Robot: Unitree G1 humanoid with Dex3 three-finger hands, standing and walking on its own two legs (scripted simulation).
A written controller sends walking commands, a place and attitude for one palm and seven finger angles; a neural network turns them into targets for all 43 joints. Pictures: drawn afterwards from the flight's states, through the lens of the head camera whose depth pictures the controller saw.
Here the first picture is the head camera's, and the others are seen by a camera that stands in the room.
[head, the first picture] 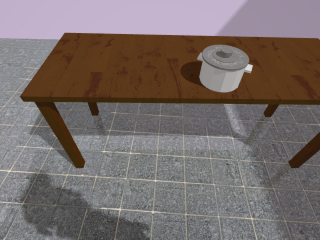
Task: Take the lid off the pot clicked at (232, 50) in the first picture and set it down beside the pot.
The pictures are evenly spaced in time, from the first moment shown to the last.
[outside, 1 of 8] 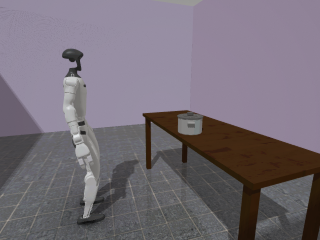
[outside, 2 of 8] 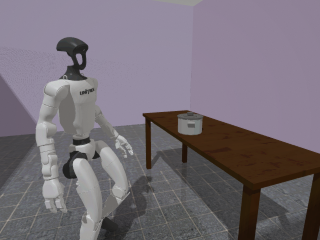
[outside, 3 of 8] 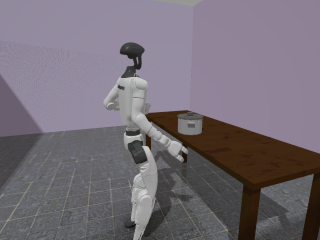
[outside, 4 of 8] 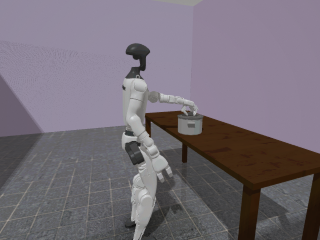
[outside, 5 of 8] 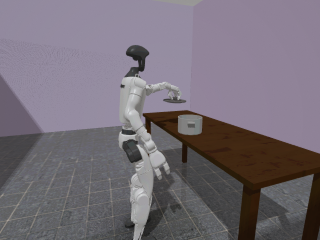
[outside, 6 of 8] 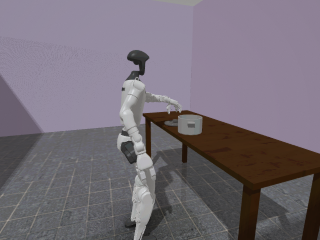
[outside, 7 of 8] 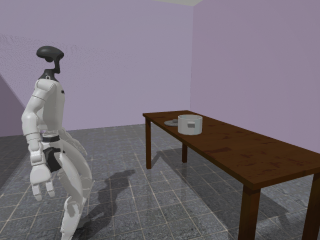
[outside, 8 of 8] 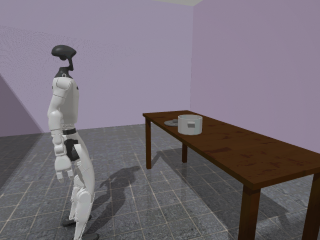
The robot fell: no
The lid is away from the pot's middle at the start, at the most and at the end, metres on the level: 0.00 0.25 0.25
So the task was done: yes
